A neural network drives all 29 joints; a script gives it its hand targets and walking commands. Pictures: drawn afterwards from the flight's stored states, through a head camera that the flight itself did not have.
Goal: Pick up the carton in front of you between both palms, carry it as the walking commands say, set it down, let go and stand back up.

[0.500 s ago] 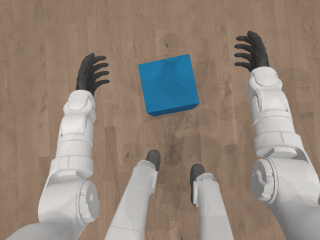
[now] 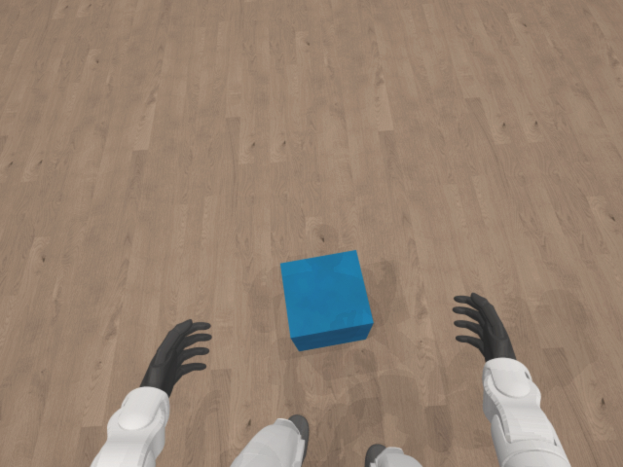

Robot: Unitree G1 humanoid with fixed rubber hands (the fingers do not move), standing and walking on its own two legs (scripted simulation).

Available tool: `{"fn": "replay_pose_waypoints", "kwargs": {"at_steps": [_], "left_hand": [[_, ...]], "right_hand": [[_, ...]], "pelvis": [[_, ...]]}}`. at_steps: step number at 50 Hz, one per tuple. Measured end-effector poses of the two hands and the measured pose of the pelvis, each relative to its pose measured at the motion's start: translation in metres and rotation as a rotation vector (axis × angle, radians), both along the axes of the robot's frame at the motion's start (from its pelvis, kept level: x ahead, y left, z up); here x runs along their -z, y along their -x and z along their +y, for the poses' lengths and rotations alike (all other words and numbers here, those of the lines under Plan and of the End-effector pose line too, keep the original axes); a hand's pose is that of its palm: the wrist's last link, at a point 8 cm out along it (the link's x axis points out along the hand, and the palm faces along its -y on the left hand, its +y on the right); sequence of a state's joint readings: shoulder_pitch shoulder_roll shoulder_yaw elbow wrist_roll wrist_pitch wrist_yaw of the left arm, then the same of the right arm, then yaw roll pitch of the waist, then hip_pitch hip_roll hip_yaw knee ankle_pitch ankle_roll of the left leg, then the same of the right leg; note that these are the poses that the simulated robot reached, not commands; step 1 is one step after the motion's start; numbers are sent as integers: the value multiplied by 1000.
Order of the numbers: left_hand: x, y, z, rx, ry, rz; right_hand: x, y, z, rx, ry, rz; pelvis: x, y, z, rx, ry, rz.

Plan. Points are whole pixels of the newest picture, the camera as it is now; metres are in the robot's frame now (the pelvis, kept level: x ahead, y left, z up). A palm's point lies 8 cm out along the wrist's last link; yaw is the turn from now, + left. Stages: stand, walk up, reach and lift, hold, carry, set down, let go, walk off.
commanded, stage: let go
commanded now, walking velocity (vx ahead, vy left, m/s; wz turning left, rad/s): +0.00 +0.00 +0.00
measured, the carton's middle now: (325, 303) +0.45 +0.06 -0.63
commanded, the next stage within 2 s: stand in 0.72 s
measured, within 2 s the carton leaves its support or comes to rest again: neither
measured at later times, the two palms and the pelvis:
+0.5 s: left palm (180, 385) +0.19 +0.20 -0.05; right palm (581, 446) +0.18 -0.26 -0.05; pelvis +0.02 -0.03 +0.02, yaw +0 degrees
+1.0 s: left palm (115, 417) +0.14 +0.29 -0.08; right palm out of the picture +0.14 -0.29 -0.05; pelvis +0.02 +0.01 +0.01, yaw -1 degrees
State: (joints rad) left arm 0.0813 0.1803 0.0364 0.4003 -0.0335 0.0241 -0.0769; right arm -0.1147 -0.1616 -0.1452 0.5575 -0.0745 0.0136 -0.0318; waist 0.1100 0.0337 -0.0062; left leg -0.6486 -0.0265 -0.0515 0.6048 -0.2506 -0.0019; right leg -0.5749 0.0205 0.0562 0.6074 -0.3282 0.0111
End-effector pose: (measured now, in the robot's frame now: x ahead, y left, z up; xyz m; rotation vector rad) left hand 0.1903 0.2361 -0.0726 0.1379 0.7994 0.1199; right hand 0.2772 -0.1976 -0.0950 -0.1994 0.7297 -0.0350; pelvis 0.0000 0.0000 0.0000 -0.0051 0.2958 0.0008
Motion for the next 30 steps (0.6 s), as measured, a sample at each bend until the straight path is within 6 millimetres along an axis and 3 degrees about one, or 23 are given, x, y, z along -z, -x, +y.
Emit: {"fn": "replay_pose_waypoints", "kwargs": {"at_steps": [7,17,24,30], "left_hand": [[-21,20,-17,4,1,2],[-23,3,-35,54,6,-18],[-24,2,-37,62,6,-24],[-27,8,-18,35,-50,-1]], "right_hand": [[-22,41,-32,10,3,21],[-45,84,-66,47,12,40],[-49,97,-66,55,-1,54],[-47,96,-50,49,-8,29]], "pelvis": [[-13,-14,-14,-3,-17,-133],[-18,-25,-32,0,-24,-264],[-18,-24,-29,7,-21,-315],[-16,-20,-20,-1,-20,-334]]}}
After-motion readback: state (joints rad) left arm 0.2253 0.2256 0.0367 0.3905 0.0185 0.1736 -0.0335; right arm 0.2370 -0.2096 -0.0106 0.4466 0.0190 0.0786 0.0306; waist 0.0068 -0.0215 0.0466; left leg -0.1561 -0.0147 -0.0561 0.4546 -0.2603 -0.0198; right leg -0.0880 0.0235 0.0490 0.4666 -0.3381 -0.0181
